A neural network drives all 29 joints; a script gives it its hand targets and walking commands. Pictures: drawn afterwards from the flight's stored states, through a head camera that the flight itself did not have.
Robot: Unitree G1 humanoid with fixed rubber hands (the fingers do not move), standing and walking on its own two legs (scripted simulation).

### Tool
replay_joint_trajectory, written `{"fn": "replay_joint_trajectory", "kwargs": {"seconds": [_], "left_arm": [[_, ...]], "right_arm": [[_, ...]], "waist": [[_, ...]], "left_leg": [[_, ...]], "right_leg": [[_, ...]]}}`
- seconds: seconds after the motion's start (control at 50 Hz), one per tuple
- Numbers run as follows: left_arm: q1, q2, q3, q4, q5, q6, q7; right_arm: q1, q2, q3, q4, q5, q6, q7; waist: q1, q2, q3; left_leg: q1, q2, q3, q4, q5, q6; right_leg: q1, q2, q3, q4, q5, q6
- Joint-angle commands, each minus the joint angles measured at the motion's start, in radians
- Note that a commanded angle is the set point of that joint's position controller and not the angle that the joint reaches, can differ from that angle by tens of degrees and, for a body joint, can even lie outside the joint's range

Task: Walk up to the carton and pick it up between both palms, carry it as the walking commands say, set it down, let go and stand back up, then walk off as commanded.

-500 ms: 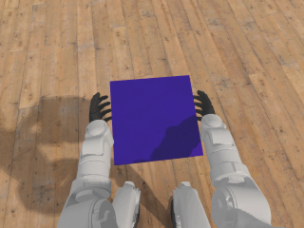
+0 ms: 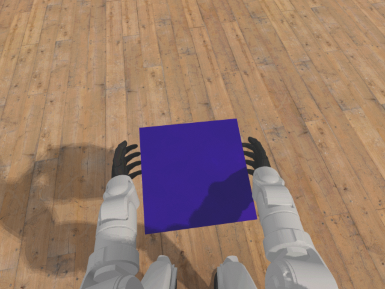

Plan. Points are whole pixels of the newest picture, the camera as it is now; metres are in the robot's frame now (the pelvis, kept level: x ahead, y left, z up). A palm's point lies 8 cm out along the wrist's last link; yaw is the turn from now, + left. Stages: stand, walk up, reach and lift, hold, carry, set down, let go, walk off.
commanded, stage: reach and lift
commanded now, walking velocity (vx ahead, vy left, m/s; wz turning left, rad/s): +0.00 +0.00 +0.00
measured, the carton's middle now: (192, 180) +0.39 +0.02 -0.12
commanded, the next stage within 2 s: none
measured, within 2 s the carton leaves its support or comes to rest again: neither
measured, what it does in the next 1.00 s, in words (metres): rises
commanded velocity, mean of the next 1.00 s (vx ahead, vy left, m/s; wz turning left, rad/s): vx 0.00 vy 0.00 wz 0.00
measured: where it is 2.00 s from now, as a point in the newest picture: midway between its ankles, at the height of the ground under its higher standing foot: outside the picture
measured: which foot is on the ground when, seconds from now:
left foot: down 0.00-1.00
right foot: down 0.00-1.00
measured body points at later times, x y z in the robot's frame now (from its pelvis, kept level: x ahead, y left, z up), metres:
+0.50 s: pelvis +0.02 +0.00 +0.06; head +0.10 -0.02 +0.50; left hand +0.36 +0.18 +0.04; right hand +0.39 -0.13 +0.02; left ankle +0.05 +0.13 -0.65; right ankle +0.06 -0.10 -0.65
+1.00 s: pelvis +0.03 +0.00 +0.09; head +0.04 -0.01 +0.54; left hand +0.34 +0.19 +0.11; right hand +0.37 -0.12 +0.09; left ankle +0.05 +0.13 -0.65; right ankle +0.06 -0.10 -0.65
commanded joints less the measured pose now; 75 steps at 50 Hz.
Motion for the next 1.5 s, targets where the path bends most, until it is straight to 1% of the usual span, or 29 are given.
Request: {"fn": "replay_joint_trajectory", "kwargs": {"seconds": [0.0, 0.16, 0.34, 0.5, 0.74, 0.98, 1.06, 1.24, 1.38, 1.48], "left_arm": [[-0.522, -0.950, -0.598, 0.129, -0.124, 0.040, -0.343], [-0.449, -0.935, -0.602, 0.090, -0.102, 0.053, -0.351], [-0.382, -0.953, -0.623, 0.065, -0.105, 0.070, -0.362], [-0.340, -0.964, -0.650, 0.039, -0.119, 0.102, -0.369], [-0.271, -0.963, -0.668, 0.000, -0.137, 0.170, -0.361], [-0.267, -0.970, -0.717, -0.086, -0.184, 0.265, -0.362], [-0.282, -0.971, -0.744, -0.119, -0.205, 0.304, -0.364], [-0.300, -0.958, -0.771, -0.166, -0.234, 0.390, -0.364], [-0.317, -0.934, -0.733, -0.159, -0.220, 0.423, -0.370], [-0.336, -0.937, -0.738, -0.169, -0.219, 0.421, -0.375]], "right_arm": [[-0.581, 1.029, 0.508, -0.065, 0.164, -0.065, 0.303], [-0.509, 1.023, 0.504, -0.085, 0.144, -0.051, 0.313], [-0.456, 1.018, 0.525, -0.133, 0.136, -0.035, 0.321], [-0.420, 1.018, 0.550, -0.181, 0.145, -0.003, 0.326], [-0.355, 1.013, 0.577, -0.242, 0.167, 0.068, 0.328], [-0.340, 1.026, 0.628, -0.329, 0.203, 0.159, 0.333], [-0.342, 1.029, 0.641, -0.358, 0.218, 0.195, 0.335], [-0.352, 1.029, 0.647, -0.403, 0.253, 0.277, 0.347], [-0.352, 1.014, 0.594, -0.382, 0.237, 0.319, 0.348], [-0.364, 1.024, 0.591, -0.397, 0.238, 0.325, 0.342]], "waist": [[0.001, -0.065, -0.627], [0.002, -0.062, -0.547], [0.005, -0.051, -0.497], [0.009, -0.044, -0.447], [0.008, -0.021, -0.302], [0.006, -0.003, -0.194], [0.000, 0.000, -0.167], [0.000, 0.004, -0.094], [-0.021, -0.001, -0.014], [-0.035, 0.000, -0.032]], "left_leg": [[0.296, -0.088, 0.016, -0.160, 0.243, 0.025], [0.406, -0.077, 0.007, -0.262, 0.280, 0.026], [0.528, -0.071, 0.000, -0.361, 0.332, 0.023], [0.648, -0.063, -0.005, -0.445, 0.369, 0.021], [0.811, -0.055, -0.018, -0.572, 0.410, 0.018], [0.923, -0.044, -0.019, -0.657, 0.393, 0.014], [0.956, -0.038, -0.019, -0.678, 0.380, 0.015], [1.032, -0.028, -0.029, -0.736, 0.355, 0.020], [1.028, -0.029, -0.033, -0.764, 0.290, 0.023], [1.029, -0.034, -0.034, -0.756, 0.297, 0.024]], "right_leg": [[0.530, 0.072, 0.031, -0.166, 0.247, 0.006], [0.615, 0.059, 0.043, -0.268, 0.271, 0.002], [0.731, 0.047, 0.050, -0.365, 0.312, -0.001], [0.829, 0.042, 0.048, -0.445, 0.335, -0.001], [0.987, 0.039, 0.047, -0.574, 0.361, -0.004], [1.103, 0.031, 0.049, -0.662, 0.340, -0.010], [1.126, 0.027, 0.049, -0.683, 0.325, -0.012], [1.172, 0.022, 0.041, -0.725, 0.293, -0.011], [1.180, 0.018, 0.037, -0.750, 0.249, -0.007], [1.200, 0.017, 0.038, -0.746, 0.274, -0.002]]}}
